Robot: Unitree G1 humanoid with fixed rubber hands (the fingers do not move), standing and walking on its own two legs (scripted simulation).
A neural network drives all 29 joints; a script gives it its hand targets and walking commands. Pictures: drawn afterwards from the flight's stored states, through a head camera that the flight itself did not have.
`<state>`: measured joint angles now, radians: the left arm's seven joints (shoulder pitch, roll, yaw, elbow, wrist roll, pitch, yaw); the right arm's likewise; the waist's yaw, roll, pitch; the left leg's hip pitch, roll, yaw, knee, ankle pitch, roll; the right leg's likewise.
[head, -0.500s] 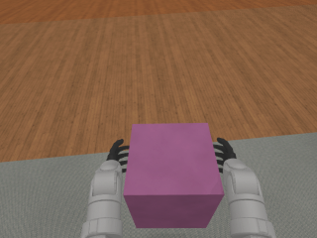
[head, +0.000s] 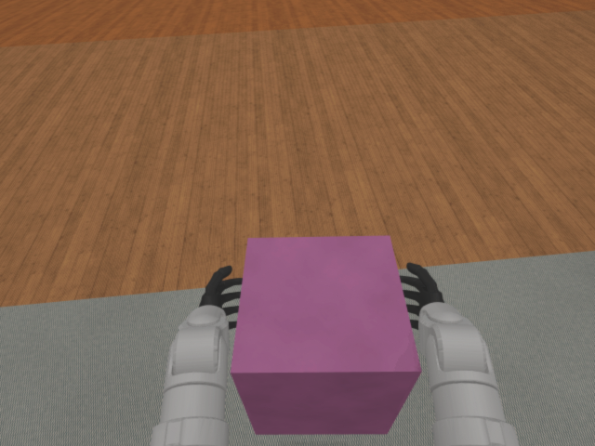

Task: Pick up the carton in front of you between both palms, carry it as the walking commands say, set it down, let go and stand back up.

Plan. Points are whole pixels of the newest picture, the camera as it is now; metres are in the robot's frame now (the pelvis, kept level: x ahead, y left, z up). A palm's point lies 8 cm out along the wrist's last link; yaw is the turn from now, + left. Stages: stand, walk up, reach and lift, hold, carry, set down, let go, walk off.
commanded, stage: hold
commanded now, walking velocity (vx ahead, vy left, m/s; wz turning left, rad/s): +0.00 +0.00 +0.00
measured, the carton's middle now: (319, 339) +0.29 +0.00 -0.03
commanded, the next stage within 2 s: carry in 0.12 s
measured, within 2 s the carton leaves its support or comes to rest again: neither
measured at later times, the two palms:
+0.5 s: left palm (218, 269) +0.36 +0.15 +0.07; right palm (420, 264) +0.36 -0.15 +0.07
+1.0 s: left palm (222, 173) +0.59 +0.18 +0.08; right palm (375, 166) +0.61 -0.12 +0.08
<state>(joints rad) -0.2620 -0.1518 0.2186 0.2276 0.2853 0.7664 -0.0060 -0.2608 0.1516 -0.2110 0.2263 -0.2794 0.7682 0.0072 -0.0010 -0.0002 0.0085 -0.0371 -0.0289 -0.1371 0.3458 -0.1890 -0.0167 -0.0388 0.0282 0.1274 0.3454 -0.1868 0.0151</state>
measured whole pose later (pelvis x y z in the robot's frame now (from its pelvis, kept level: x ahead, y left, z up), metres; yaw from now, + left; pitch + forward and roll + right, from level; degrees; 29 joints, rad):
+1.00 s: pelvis +0.36 +0.02 -0.02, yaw +1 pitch +4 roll +2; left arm -0.03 -0.13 0.06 -0.51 0.05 1.22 0.13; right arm -0.01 0.13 -0.04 -0.52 -0.07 1.21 -0.12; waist 0.06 -0.03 -0.12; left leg -0.56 0.03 0.21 0.54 -0.10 0.02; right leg 0.08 -0.06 -0.13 0.28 -0.43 0.02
